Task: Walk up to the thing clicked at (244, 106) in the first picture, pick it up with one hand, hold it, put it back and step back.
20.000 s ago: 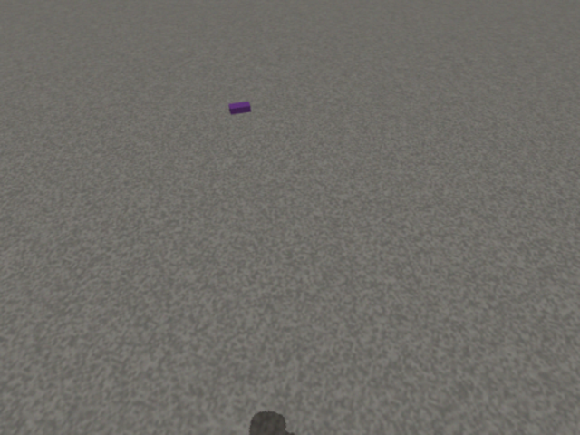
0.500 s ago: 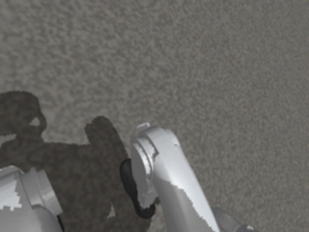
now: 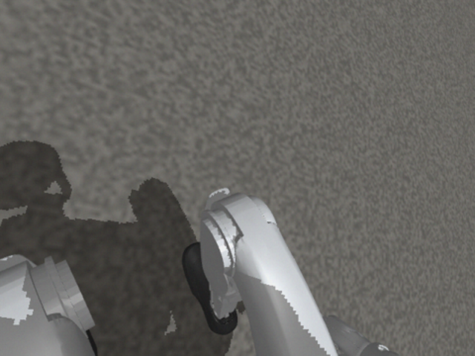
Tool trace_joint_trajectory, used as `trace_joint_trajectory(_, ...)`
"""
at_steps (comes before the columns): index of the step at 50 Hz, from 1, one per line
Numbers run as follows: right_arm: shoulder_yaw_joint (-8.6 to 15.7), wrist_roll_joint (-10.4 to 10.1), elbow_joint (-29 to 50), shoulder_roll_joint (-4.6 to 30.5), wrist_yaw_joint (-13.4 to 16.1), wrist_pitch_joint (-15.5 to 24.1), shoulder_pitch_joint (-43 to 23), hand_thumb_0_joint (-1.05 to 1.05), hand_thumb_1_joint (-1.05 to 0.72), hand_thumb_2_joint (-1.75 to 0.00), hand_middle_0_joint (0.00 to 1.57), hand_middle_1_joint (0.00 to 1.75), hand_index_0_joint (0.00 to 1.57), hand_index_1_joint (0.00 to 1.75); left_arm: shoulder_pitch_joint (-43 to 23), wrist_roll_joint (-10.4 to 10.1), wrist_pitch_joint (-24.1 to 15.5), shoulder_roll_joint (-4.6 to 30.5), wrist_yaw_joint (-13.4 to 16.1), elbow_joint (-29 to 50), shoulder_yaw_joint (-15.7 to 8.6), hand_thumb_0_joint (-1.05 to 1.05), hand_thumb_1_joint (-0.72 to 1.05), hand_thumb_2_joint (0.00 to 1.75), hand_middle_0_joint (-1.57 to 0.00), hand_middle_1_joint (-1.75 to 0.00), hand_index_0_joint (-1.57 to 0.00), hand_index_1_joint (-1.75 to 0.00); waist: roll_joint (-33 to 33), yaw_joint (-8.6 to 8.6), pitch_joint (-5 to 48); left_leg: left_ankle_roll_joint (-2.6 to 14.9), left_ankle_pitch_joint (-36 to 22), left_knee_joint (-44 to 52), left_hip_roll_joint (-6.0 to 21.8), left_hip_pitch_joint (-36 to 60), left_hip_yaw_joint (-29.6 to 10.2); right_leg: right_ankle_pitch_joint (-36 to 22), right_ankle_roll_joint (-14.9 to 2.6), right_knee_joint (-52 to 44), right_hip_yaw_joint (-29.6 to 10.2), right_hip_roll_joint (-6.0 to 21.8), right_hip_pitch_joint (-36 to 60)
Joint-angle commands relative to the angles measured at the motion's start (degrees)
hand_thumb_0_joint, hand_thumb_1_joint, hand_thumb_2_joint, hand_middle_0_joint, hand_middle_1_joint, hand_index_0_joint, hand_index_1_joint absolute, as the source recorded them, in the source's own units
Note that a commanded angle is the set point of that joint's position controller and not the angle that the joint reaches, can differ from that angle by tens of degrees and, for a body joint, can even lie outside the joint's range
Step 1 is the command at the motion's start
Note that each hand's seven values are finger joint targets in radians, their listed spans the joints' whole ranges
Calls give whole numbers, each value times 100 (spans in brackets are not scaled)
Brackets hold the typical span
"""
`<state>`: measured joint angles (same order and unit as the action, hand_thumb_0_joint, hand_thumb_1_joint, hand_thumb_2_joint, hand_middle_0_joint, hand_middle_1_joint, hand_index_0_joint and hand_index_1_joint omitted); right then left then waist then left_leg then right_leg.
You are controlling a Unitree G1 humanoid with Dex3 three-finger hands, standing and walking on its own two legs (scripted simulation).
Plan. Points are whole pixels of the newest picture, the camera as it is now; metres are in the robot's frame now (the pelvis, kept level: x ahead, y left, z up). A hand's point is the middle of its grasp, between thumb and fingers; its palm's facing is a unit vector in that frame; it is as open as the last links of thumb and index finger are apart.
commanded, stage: close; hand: left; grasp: from above
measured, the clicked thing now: out of the picture +0.44 +0.34 -0.29
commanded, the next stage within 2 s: settle in 0.20 s
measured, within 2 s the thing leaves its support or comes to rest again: leaves its support in 0.56 s
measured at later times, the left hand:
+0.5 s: hand out of the picture +0.43 +0.33 -0.25, palm faces -0.43 -0.19 -0.89, open 8.8 cm
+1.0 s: hand out of the picture +0.42 +0.34 -0.16, palm faces -0.43 -0.14 -0.89, open 8.8 cm
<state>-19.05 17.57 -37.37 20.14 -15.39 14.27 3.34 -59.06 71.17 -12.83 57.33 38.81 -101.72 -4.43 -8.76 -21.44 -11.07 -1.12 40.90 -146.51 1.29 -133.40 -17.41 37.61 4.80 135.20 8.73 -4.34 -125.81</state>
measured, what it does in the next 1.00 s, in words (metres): stands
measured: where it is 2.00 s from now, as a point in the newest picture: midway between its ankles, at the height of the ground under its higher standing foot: (157, 339)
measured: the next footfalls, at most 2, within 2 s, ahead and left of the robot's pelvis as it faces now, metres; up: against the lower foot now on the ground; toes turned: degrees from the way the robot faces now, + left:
none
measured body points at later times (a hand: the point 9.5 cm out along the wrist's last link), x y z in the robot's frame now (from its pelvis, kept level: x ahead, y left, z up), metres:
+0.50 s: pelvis +0.00 +0.00 +0.00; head +0.27 +0.14 +0.33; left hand +0.45 +0.34 -0.20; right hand +0.07 -0.25 -0.06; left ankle +0.06 +0.13 -0.27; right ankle +0.12 -0.13 -0.27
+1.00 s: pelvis +0.01 -0.01 +0.01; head +0.23 +0.09 +0.39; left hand +0.44 +0.35 -0.11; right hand +0.11 -0.26 -0.08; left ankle +0.06 +0.13 -0.27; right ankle +0.12 -0.13 -0.27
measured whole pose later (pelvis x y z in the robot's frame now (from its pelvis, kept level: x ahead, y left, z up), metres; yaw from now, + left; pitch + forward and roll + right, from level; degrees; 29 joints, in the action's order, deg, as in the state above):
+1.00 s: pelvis +0.01 -0.01 +0.01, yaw +5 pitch +32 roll -11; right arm -7.0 9.8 -40.5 18.6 -14.6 8.1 7.1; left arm -53.7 67.8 -7.8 43.2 22.8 -83.4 -3.2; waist -0.1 -14.3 1.0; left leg -1.3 39.4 -141.4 0.8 -134.8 -11.7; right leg 38.6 3.5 134.7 4.5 -2.1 -128.9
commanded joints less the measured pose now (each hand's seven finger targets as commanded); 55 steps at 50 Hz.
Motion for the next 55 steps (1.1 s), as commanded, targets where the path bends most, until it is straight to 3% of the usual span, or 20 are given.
trace_joint_trajectory(1,568,-29,-96,1865,87,-27,931,0,-89,-90,20,30,20,30,-1113,-23,-29,953,114,465,3,0,52,38,-84,-51,-87,-47,2906,-284,3518,70,-946,1606,200,2614,674,-1285,-507,-1096,798,-180,1864)
trace_joint_trajectory(4,554,-41,-79,1883,73,-23,968,0,-89,-90,20,30,20,30,-1166,-60,-10,954,93,387,-1,0,58,37,-90,-47,-93,-44,2700,-380,3451,96,-1009,1540,197,2560,678,-1365,-481,-1084,817,-161,1861)
trace_joint_trajectory(8,531,-35,-62,1852,89,-43,964,0,-89,-90,20,30,20,30,-961,-82,12,920,64,222,4,0,62,38,-94,-44,-96,-42,2661,-349,3311,93,-970,1556,198,2492,700,-1339,-483,-1118,781,-175,1902)
trace_joint_trajectory(12,574,-39,-58,1873,109,-80,972,0,-89,-90,20,30,20,30,-927,-93,4,1024,47,417,-123,0,65,36,-96,-43,-98,-41,2865,-217,3612,73,-1125,1607,194,2662,697,-1420,-508,-1096,799,-185,2002)
trace_joint_trajectory(15,554,-12,-83,1857,67,-68,1048,0,-89,-90,20,30,20,30,-1009,-82,18,933,2,421,-38,0,68,38,-99,-43,-101,-40,2885,-329,3541,71,-1151,1609,190,2684,699,-1456,-507,-1056,817,-187,1967)
trace_joint_trajectory(20,596,-78,-84,1826,93,-64,1008,0,-91,-90,20,30,20,30,-1210,-114,66,1082,-104,661,-89,0,67,41,-105,-43,-107,-40,2974,-234,3513,78,-911,1606,175,2571,725,-1236,-510,-1054,774,-138,1806)
trace_joint_trajectory(25,759,-108,-198,1766,80,-134,1168,0,-91,-90,20,30,20,30,-1128,-81,101,1279,-138,1549,-470,0,66,42,-104,-42,-106,-40,3702,77,4500,-8,-1569,1672,162,3205,751,-1690,-589,-871,756,-121,2002)
trace_joint_trajectory(26,764,-101,-199,1689,60,-141,1066,0,-91,-90,20,30,20,30,-960,-96,135,1036,-172,1203,-307,0,68,43,-106,-42,-108,-40,3534,-46,4224,23,-1390,1604,173,2969,809,-1581,-593,-902,706,-145,1950)
trace_joint_trajectory(27,797,-103,-212,1726,62,-156,1130,0,-91,-90,20,30,20,30,-1080,-88,118,1075,-182,1407,-382,0,69,44,-107,-41,-109,-40,3428,-64,4184,54,-1371,1596,155,2832,829,-1589,-576,-957,730,-157,1918)
trace_joint_trajectory(31,1112,-250,-320,1717,29,-206,1281,0,-91,-90,20,30,20,30,-1069,-92,141,1157,-236,2289,-687,0,75,45,-111,-40,-112,-39,3913,202,4766,-6,-1621,1692,139,3228,868,-1676,-653,-869,663,-99,1741)
trace_joint_trajectory(33,1241,-334,-263,1654,13,-245,1234,0,-90,-90,20,30,20,30,-936,-124,167,559,-339,2433,-360,0,74,42,-111,-38,-112,-37,3802,176,4743,17,-1551,1733,123,3152,942,-1629,-666,-939,573,-124,1672)
trace_joint_trajectory(34,1268,-401,-223,1608,12,-261,1170,0,-90,-90,20,30,20,30,-1115,-135,184,490,-385,2551,-268,0,75,41,-110,-41,-112,-39,3754,175,4692,37,-1386,1772,108,3037,964,-1512,-669,-985,547,-118,1600)
trace_joint_trajectory(37,1481,-526,-374,1594,15,-328,1357,0,-90,-90,20,30,20,30,-936,-161,322,472,-566,2539,-339,0,75,39,-109,-39,-111,-37,3603,359,4804,72,-1379,1791,87,2953,1007,-1449,-675,-1025,457,-94,1439)
trace_joint_trajectory(38,1526,-558,-410,1591,17,-359,1456,0,-90,-90,20,30,20,30,-921,-195,368,414,-639,2459,-372,0,76,42,-110,-40,-112,-38,3454,329,4720,91,-1300,1838,48,2805,1030,-1376,-668,-1052,455,-66,1393)
trace_joint_trajectory(41,1601,-662,-365,1468,32,-426,1444,0,-91,-90,20,30,20,30,-1132,-304,461,-192,-905,2599,31,0,78,39,-112,-39,-114,-37,3345,378,4639,98,-1075,2027,18,2843,1031,-1169,-680,-1137,428,-24,1169)
trace_joint_trajectory(45,1688,-790,-378,1436,108,-565,1540,0,-91,-90,20,30,20,30,-1013,-367,533,-71,-1250,2425,-25,0,74,41,-109,-41,-111,-39,2780,483,4805,186,-1080,1944,-24,2590,1138,-1120,-648,-1270,276,-10,1448)
trace_joint_trajectory(47,1704,-849,-308,1343,131,-616,1531,0,-91,-90,20,30,20,30,-1213,-435,492,-339,-1452,2688,154,0,72,42,-109,-42,-111,-40,2642,450,4773,197,-1066,2000,-45,2601,1154,-1083,-654,-1319,225,8,1477)
trace_joint_trajectory(49,1741,-876,-274,1380,208,-693,1530,0,-91,-90,20,30,20,30,-1278,-384,441,53,-1536,2822,-52,0,72,44,-111,-39,-111,-39,2643,597,4932,203,-1070,2003,-80,2587,1201,-1010,-666,-1363,182,37,1558)
trace_joint_trajectory(52,1744,-902,-218,1319,307,-802,1539,0,-91,-90,20,30,20,30,-1283,-373,331,-21,-1675,2863,-56,0,70,45,-109,-41,-110,-40,2365,565,4854,219,-982,1977,-121,2423,1270,-830,-685,-1473,114,47,1652)
trace_joint_trajectory(55,1753,-896,-190,1241,425,-890,1568,0,-90,-90,20,30,20,30,-1441,-289,210,230,-1743,3209,-192,0,68,42,-107,-39,-108,-38,2379,625,5106,232,-1092,1918,-129,2474,1375,-888,-661,-1574,-5,62,1929)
